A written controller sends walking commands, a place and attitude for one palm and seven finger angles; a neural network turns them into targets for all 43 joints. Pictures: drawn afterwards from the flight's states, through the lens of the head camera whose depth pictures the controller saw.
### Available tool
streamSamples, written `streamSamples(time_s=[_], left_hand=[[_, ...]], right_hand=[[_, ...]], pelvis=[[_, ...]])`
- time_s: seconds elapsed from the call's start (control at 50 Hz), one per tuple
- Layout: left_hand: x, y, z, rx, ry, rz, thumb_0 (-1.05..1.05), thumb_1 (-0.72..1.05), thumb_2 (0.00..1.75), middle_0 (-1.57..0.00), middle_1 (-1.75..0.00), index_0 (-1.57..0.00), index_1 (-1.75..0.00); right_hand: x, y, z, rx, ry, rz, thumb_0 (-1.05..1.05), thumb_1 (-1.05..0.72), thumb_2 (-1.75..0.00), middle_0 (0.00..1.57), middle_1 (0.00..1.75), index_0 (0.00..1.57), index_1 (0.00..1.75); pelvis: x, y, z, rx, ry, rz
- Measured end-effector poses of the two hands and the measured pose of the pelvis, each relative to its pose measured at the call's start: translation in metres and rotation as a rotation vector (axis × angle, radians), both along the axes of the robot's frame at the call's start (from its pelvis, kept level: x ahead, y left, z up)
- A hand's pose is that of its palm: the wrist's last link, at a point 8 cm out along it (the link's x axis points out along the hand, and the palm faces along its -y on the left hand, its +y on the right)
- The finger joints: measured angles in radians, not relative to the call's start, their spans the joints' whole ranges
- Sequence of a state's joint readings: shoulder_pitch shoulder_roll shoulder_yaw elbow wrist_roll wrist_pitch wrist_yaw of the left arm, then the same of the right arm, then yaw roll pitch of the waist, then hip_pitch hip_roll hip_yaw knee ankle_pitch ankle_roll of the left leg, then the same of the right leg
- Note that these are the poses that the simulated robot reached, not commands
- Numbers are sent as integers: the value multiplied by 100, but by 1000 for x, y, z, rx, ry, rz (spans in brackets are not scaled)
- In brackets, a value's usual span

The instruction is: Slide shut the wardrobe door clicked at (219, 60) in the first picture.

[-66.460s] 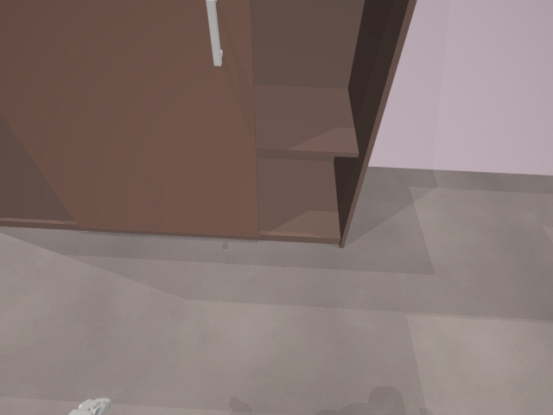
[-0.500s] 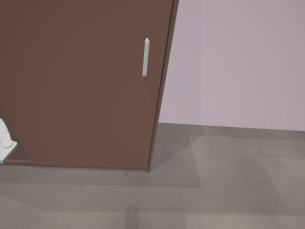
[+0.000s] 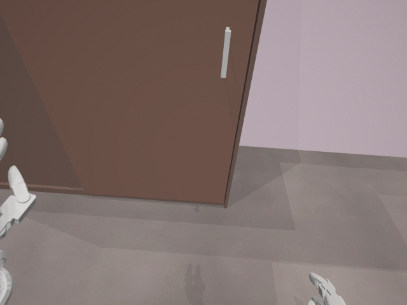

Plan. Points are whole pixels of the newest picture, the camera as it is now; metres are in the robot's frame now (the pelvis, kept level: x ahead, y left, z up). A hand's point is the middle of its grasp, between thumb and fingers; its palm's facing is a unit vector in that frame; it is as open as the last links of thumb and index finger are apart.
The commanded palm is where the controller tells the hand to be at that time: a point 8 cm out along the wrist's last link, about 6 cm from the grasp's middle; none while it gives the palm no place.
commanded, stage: stop stepping back and stand still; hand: left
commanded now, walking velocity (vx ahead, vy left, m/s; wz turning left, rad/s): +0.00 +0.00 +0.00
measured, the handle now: (225, 52) +0.82 +0.00 +0.17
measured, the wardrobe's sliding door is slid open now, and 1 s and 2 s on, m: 0.00 0.00 0.00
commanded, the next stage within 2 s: let the arm hang, fingers relaxed in 0.54 s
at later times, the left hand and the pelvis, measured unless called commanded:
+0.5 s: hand (51, 187) +0.23 +0.26 +0.18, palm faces +0.43 -0.77 -0.46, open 7.5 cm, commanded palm +0.16 +0.30 +0.20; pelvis +0.02 +0.00 +0.02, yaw +0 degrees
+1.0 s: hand out of the picture +0.07 +0.20 -0.16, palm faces -0.02 -0.99 -0.17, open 7.1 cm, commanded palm none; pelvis +0.02 +0.02 +0.02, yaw +1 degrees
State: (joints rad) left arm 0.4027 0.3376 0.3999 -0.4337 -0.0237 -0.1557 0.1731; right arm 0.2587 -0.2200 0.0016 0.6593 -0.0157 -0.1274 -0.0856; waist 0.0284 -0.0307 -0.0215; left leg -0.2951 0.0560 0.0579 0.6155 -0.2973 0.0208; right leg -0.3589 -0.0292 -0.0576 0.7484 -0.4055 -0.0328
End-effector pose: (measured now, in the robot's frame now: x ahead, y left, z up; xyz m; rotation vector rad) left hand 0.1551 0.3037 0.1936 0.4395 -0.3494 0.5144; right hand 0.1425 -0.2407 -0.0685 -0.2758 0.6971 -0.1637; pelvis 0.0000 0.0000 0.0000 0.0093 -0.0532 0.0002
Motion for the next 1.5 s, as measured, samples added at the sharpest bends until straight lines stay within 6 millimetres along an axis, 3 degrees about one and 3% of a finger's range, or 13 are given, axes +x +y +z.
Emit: streamSamples(time_s=[0.1,0.2,0.38,0.64,0.66,0.7,0.78,0.86,0.94,1.06,1.18,1.28,1.5], left_hand=[[11,-16,9,82,38,-74,2,89,90,-20,-30,-20,-30],[3,-30,19,191,90,-101,2,88,90,-21,-30,-21,-30],[12,-9,6,102,145,-23,2,88,90,-21,-30,-21,-30],[46,-9,4,102,183,-101,2,88,90,-21,-30,-21,-30],[50,-7,-4,105,204,-116,2,88,90,-21,-30,-21,-30],[63,0,-44,55,370,-134,1,89,90,-20,-30,-20,-30],[60,4,-167,-176,850,-95,1,89,90,-20,-30,-20,-30],[7,-25,-264,-370,1264,-95,1,90,90,-19,-30,-19,-30],[-59,-61,-312,-530,1533,-109,2,90,90,-20,-30,-20,-30],[-120,-46,-320,-608,1684,24,0,96,90,-20,-30,-20,-30],[-141,-22,-311,-585,1748,114,1,93,90,-20,-30,-20,-30],[-125,-6,-303,-544,1715,133,1,91,90,-20,-30,-20,-30],[-54,-3,-293,-482,1552,52,1,90,90,-20,-30,-20,-30]], right_hand=[[-1,6,7,72,-32,-12,2,-91,-90,20,30,21,30],[-2,2,-8,110,21,4,1,-90,-90,20,30,21,30],[-3,-9,-10,50,100,-35,2,-91,-90,20,30,21,30],[39,9,11,66,17,-31,1,-91,-90,20,30,21,30],[42,10,9,74,10,-13,1,-91,-90,20,30,21,30],[47,10,-2,85,46,34,1,-90,-90,20,30,21,30],[42,5,-24,79,156,49,1,-90,-90,20,30,21,30],[16,0,-30,55,264,12,1,-91,-90,20,30,21,30],[-25,-5,-32,23,422,-25,1,-91,-90,20,30,21,30],[-82,-2,-35,12,640,-77,1,-91,-90,20,30,20,30],[-109,11,-41,48,718,-113,1,-91,-90,20,30,20,30],[-107,21,-47,82,708,-114,1,-91,-90,20,30,21,30],[-66,21,-46,88,594,-93,1,-91,-90,20,30,21,30]], pelvis=[[-3,-8,6,11,-5,9],[1,-17,3,-1,19,10],[14,-6,12,-2,18,2],[30,4,18,-15,57,-17],[31,6,18,-18,63,-9],[31,11,14,-17,76,9],[27,18,9,-12,79,18],[24,19,10,-4,62,13],[23,19,16,-8,53,9],[25,19,22,-22,57,14],[29,24,25,-22,48,10],[31,28,26,-18,40,6],[35,31,28,-9,35,2]])
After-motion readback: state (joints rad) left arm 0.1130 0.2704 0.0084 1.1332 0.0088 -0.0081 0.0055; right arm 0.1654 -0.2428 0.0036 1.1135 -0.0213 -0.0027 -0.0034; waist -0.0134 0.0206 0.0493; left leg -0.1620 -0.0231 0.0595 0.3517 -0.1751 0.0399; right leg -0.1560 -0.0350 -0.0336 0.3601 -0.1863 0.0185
